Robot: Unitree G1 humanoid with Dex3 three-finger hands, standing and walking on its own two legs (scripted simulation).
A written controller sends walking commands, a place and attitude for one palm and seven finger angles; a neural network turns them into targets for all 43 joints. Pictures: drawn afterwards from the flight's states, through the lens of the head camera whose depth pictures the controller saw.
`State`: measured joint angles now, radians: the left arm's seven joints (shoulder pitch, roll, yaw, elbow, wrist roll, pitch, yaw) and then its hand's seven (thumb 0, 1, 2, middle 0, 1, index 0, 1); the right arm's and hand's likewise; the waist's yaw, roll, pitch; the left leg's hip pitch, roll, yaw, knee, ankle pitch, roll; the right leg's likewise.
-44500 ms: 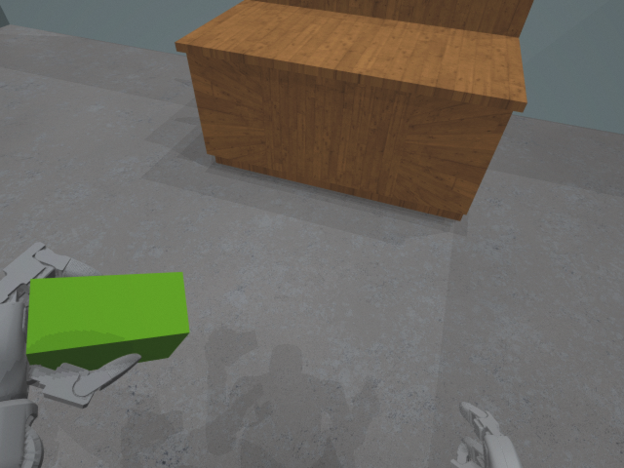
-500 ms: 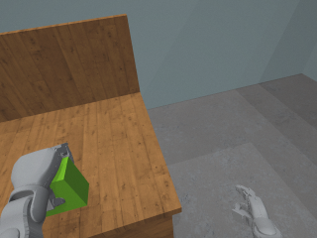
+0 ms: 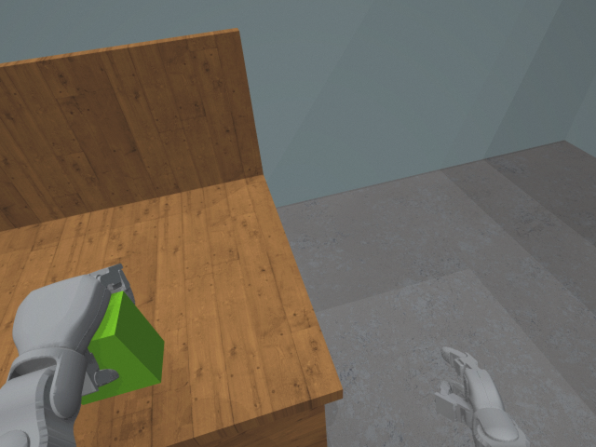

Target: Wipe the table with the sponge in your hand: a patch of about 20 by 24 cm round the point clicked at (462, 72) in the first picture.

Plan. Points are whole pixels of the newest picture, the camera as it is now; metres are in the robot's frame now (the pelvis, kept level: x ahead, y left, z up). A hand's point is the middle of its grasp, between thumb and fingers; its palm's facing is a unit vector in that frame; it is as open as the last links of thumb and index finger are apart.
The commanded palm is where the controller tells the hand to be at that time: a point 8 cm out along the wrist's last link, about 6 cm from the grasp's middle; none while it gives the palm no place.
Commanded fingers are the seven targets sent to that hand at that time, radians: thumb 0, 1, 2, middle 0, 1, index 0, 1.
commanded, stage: bring the sponge back beside the body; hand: left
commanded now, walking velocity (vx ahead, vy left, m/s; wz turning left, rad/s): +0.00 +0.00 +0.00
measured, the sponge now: (110, 357) +0.19 +0.29 +0.06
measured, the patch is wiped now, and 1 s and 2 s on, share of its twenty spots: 1.00 1.00 1.00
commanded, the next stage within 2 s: step back with the hand held close in 0.04 s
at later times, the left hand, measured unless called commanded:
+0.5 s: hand (102, 315) +0.19 +0.26 +0.15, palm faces +0.30 -0.83 -0.46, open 10.4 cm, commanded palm +0.14 +0.30 +0.18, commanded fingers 0.00 0.10 1.30 -1.20 -1.60 -1.20 -1.60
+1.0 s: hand (36, 363) +0.13 +0.28 +0.16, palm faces +0.42 -0.82 -0.40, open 10.4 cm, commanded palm +0.08 +0.32 +0.18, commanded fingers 0.00 0.10 1.30 -1.20 -1.60 -1.20 -1.60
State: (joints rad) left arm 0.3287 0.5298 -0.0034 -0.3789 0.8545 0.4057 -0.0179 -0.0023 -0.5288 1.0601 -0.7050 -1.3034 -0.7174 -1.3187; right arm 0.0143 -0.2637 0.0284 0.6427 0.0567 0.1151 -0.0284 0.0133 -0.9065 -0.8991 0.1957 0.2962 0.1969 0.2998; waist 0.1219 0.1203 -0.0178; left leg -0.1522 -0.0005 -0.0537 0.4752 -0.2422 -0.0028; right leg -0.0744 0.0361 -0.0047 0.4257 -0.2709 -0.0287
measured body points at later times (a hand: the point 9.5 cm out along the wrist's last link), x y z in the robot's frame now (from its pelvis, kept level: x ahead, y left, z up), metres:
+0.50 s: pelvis -0.01 +0.02 -0.01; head +0.01 +0.03 +0.44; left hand +0.17 +0.30 +0.18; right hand +0.15 -0.23 -0.10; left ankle +0.02 +0.12 -0.74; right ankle -0.02 -0.11 -0.74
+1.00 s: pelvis -0.07 +0.03 -0.02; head -0.07 +0.05 +0.43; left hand +0.10 +0.32 +0.18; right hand +0.13 -0.19 -0.08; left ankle +0.01 +0.13 -0.74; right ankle -0.02 -0.11 -0.74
